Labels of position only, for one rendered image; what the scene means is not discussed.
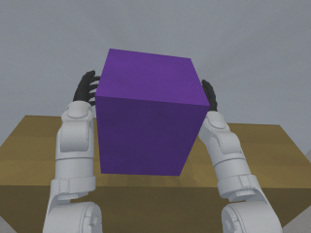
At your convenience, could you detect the left robot forearm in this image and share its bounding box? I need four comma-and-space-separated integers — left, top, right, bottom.
43, 100, 96, 233

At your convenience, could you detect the carton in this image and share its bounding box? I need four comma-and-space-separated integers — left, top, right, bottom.
94, 49, 210, 177

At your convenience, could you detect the robot right upper arm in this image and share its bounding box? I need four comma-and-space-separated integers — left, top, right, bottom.
222, 200, 282, 233

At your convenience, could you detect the robot right hand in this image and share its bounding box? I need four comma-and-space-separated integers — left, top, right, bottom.
201, 80, 218, 112

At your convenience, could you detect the pedestal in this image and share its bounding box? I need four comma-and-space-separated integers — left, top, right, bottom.
0, 115, 311, 233

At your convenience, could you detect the robot left hand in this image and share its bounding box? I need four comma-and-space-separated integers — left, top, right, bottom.
73, 70, 101, 107

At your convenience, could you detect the robot left upper arm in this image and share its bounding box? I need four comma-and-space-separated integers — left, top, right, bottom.
44, 201, 103, 233

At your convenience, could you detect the right robot forearm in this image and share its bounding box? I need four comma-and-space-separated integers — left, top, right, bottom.
198, 111, 283, 233

